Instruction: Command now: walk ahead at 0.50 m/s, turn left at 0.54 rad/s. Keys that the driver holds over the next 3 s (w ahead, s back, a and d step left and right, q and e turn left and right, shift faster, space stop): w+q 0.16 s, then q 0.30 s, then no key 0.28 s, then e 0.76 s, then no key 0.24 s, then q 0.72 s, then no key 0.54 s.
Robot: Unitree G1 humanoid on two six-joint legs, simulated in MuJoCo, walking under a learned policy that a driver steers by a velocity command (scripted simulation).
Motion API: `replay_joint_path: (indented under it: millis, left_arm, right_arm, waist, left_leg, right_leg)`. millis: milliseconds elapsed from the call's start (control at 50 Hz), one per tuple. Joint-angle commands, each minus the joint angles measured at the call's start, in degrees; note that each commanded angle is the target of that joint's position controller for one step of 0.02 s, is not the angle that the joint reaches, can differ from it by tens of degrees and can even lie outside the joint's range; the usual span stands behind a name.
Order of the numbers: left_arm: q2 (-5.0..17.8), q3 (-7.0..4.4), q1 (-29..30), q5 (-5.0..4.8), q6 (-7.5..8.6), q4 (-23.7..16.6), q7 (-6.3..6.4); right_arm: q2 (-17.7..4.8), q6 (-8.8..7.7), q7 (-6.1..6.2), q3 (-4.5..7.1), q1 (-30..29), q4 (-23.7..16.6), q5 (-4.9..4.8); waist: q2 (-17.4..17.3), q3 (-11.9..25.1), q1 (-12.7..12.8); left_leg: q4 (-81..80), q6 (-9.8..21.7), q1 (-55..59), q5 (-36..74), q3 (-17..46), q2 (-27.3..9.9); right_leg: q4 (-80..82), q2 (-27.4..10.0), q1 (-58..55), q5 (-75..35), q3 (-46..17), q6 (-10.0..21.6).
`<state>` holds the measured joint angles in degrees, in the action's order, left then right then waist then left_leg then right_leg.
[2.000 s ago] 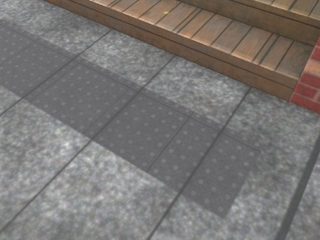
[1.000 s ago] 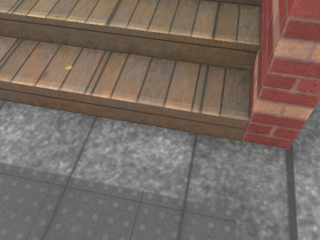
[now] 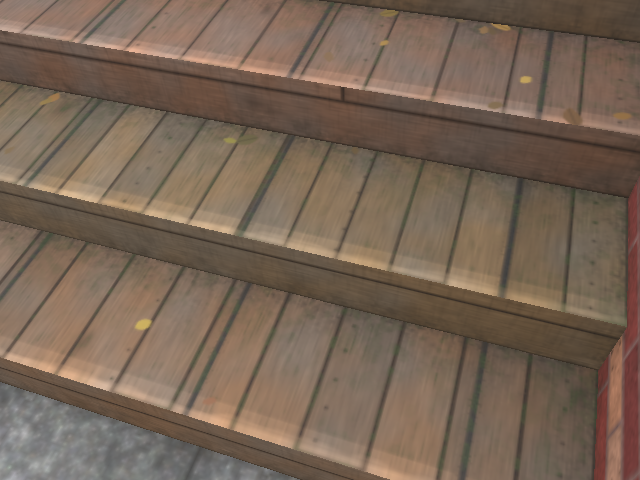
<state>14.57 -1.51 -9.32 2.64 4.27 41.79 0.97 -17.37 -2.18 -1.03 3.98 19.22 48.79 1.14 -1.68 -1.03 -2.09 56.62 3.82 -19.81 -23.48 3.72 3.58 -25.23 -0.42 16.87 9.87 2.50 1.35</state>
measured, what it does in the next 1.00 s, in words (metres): walks ahead, turning left: left foot, then right foot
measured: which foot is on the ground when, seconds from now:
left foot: up 0.00-0.32, down 0.34-1.00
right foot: down 0.00-0.34, up 0.36-0.78, down 0.80-1.00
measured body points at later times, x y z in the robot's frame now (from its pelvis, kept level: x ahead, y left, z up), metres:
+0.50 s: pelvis +0.17 +0.05 -0.01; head +0.22 +0.09 +0.44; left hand +0.19 +0.33 -0.15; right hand +0.39 -0.16 -0.12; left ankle +0.24 +0.12 -0.74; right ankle +0.17 -0.10 -0.64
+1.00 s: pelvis +0.21 +0.04 +0.00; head +0.22 +0.04 +0.44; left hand +0.21 +0.32 -0.12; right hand +0.41 -0.16 -0.13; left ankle +0.23 +0.13 -0.74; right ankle +0.22 -0.06 -0.74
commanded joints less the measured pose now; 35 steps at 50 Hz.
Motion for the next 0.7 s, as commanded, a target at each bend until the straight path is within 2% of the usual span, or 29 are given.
replay_joint_path:
  millis: [20,60,100,120,140,200,220,280,300,320,340,360,380,400,420,440,460,520,540,580,600,620,660,700]
  left_arm:
    - [5.9,-1.60,-6.3,-0.41,1.09,-0.3,0.50]
    - [6.3,-1.88,-8.0,-0.80,1.85,0.9,0.19]
    - [6.5,-2.06,-8.9,-1.16,2.09,1.5,-0.06]
    - [6.2,-1.99,-9.4,-1.24,2.19,2.0,-0.10]
    - [6.6,-2.02,-10.1,-1.37,2.27,2.8,-0.22]
    - [7.6,-2.35,-8.6,-1.51,2.43,3.7,-0.72]
    - [8.4,-2.56,-8.4,-1.49,2.15,3.8,-0.66]
    - [10.2,-3.20,-9.5,-2.31,0.77,4.9,0.23]
    - [11.4,-3.51,-8.9,-2.80,-0.08,4.9,0.47]
    - [11.2,-3.60,-7.4,-3.19,-1.03,3.9,0.68]
    - [9.9,-3.11,-9.0,-2.94,-1.25,3.0,0.71]
    - [2.3,-1.38,-13.4,-2.21,-1.81,0.2,0.24]
    - [5.5,-1.75,-14.2,-1.39,-2.89,1.4,0.72]
    - [5.6,-1.61,-12.8,-1.83,-3.30,1.5,1.00]
    - [5.6,-1.26,-10.5,-1.09,-3.43,1.5,1.03]
    - [6.3,-1.54,-8.4,-0.37,-3.86,1.5,1.05]
    - [6.8,-1.71,-10.8,-0.27,-4.78,2.0,1.25]
    - [5.3,-1.51,-12.1,-0.61,-6.36,2.8,1.10]
    - [4.2,-1.38,-12.3,-0.67,-6.59,2.9,1.16]
    - [4.2,-1.55,-10.7,-0.85,-7.07,2.7,1.41]
    - [3.0,-1.31,-10.0,-0.98,-7.60,2.5,1.67]
    - [3.2,-1.32,-9.2,-1.08,-7.98,2.4,1.83]
    - [2.8,-1.08,-6.5,-1.27,-8.27,1.7,2.02]
    - [2.4,-0.87,-5.9,-1.76,-8.23,1.6,2.40]
  right_arm:
    - [-2.7,0.37,-1.19,0.38,-2.2,-3.9,1.15]
    - [-1.6,0.54,-1.88,-0.08,-4.4,-5.0,0.84]
    - [-0.9,0.79,-2.64,-0.50,-8.2,-6.8,0.98]
    - [-0.5,0.94,-3.00,-0.79,-10.5,-7.6,1.23]
    - [0.5,0.99,-3.30,-1.35,-13.4,-9.2,0.97]
    - [0.8,1.34,-3.91,-1.99,-16.3,-10.7,0.97]
    - [0.3,1.39,-3.90,-1.94,-16.1,-10.9,1.09]
    - [-1.7,1.02,-3.24,-1.21,-13.7,-10.5,1.88]
    - [-2.2,0.66,-3.01,-0.74,-10.0,-9.4,2.31]
    - [-3.3,-0.19,-2.41,-0.10,-3.8,-7.2,3.01]
    - [-7.1,-1.02,-1.56,1.00,0.9,-6.4,3.66]
    - [-14.5,-0.91,-0.36,2.39,0.5,-7.7,2.77]
    - [-14.2,0.15,0.38,3.24,3.7,-8.2,-0.88]
    - [-11.6,1.00,0.92,2.72,-1.6,-9.1,-1.29]
    - [-7.4,1.68,0.99,1.51,-6.1,-9.6,-1.70]
    - [-5.2,2.13,1.11,0.69,-8.7,-9.9,-1.41]
    - [-4.5,2.45,1.46,0.41,-9.9,-10.0,-0.99]
    - [-5.6,1.90,1.37,0.56,-8.5,-9.1,0.00]
    - [-5.7,1.72,1.45,0.62,-8.7,-9.2,0.27]
    - [-4.8,1.80,1.70,0.30,-9.0,-8.9,0.46]
    - [-3.9,2.01,1.87,-0.05,-9.7,-9.1,0.96]
    - [-3.1,2.30,2.06,-0.34,-9.7,-9.0,1.10]
    - [-3.2,2.81,2.18,-0.37,-8.5,-8.2,1.06]
    - [-3.4,3.31,2.27,-0.37,-6.6,-6.7,1.24]
  waist:
    - [8.3,0.0,3.2]
    - [8.4,1.0,3.0]
    - [8.8,0.9,2.9]
    - [8.6,0.6,3.2]
    - [8.5,-0.7,3.7]
    - [8.2,-1.6,2.3]
    - [8.4,-1.2,2.1]
    - [9.4,1.5,1.4]
    - [9.1,4.0,0.2]
    - [6.1,8.5,-2.5]
    - [-0.3,12.3,-4.6]
    - [-13.7,17.0,0.3]
    - [-6.4,26.4,-2.8]
    - [-4.3,21.2,-0.5]
    - [-0.8,12.8,1.4]
    - [-0.6,8.0,2.7]
    - [-3.4,5.4,4.0]
    - [-1.6,7.4,4.5]
    - [-2.6,8.3,4.4]
    - [-2.9,7.7,3.8]
    - [-5.6,7.3,3.7]
    - [-5.1,6.6,3.2]
    - [-4.0,5.7,1.6]
    - [-5.8,4.2,0.2]
  left_leg:
    - [4.3,-0.8,-15.8,5.8,0.0,-5.0]
    - [3.3,-1.3,-17.3,8.6,-0.7,-5.5]
    - [0.4,-2.4,-18.3,11.2,-2.2,-6.0]
    - [-1.7,-2.7,-18.3,13.0,-2.7,-6.4]
    - [-4.5,-2.7,-17.7,14.7,-3.9,-6.6]
    - [-15.0,-1.7,-10.5,19.3,-5.8,-5.8]
    - [-16.9,-1.3,-7.8,19.0,-6.9,-4.7]
    - [-22.0,0.6,-3.0,15.3,-8.6,-2.1]
    - [-23.9,1.3,0.4,12.7,-9.1,-0.2]
    - [-29.8,2.3,7.9,18.0,-9.2,1.3]
    - [-32.0,4.4,20.7,36.2,-0.7,-5.8]
    - [-25.6,11.4,36.0,79.5,20.7,-23.4]
    - [-26.3,16.5,35.0,85.7,21.4,-25.3]
    - [-28.6,16.8,28.9,72.8,18.6,-23.3]
    - [-31.8,14.4,20.2,59.1,15.1,-18.9]
    - [-34.3,11.6,14.8,50.8,14.0,-15.3]
    - [-35.2,10.2,9.6,49.1,12.4,-12.7]
    - [-35.8,8.8,5.4,50.7,10.4,-11.7]
    - [-36.0,8.9,4.5,50.7,10.3,-11.8]
    - [-37.1,8.4,3.8,42.9,11.1,-11.6]
    - [-37.1,7.9,2.9,38.6,11.0,-10.9]
    - [-37.7,7.4,2.5,33.3,11.4,-10.3]
    - [-39.3,6.8,2.5,23.1,13.0,-10.7]
    - [-40.4,7.3,3.6,16.8,16.1,-11.7]
  right_leg:
    - [14.9,-14.5,-13.5,-4.5,-13.3,6.6]
    - [14.9,-14.5,-15.0,-11.8,-9.0,7.1]
    - [15.3,-14.7,-14.9,-16.0,-5.1,7.4]
    - [15.3,-14.7,-14.4,-17.7,-3.2,7.5]
    - [16.2,-14.6,-13.4,-18.7,-1.4,7.7]
    - [13.6,-13.1,-10.5,-29.0,4.8,5.6]
    - [11.0,-12.9,-10.3,-35.0,6.3,4.7]
    - [2.4,-13.3,-14.1,-44.9,7.6,3.0]
    - [-4.8,-13.2,-14.9,-47.6,8.0,2.9]
    - [-16.7,-10.8,-13.0,-42.2,9.7,1.5]
    - [-31.6,-7.6,-1.2,-20.5,9.6,-0.9]
    - [-52.3,1.4,19.3,28.5,9.0,-4.0]
    - [-57.7,-0.1,16.7,24.7,-2.5,-3.3]
    - [-58.4,-2.0,17.8,20.4,-4.1,-3.5]
    - [-53.7,-3.9,18.5,16.6,-4.1,-3.7]
    - [-50.1,-4.3,17.9,15.1,-3.9,-3.8]
    - [-47.8,-4.2,15.1,12.9,-3.6,-3.8]
    - [-44.2,-2.1,10.2,9.9,-2.8,-3.6]
    - [-45.2,-1.1,8.7,9.8,-2.2,-3.6]
    - [-41.4,-1.2,8.5,9.6,-2.8,-3.4]
    - [-41.0,-0.5,7.2,10.6,-2.0,-3.4]
    - [-37.9,-0.4,6.6,11.0,-2.1,-3.3]
    - [-29.8,0.3,3.7,13.9,-1.7,-3.0]
    - [-22.3,1.4,0.8,16.2,-1.6,-2.1]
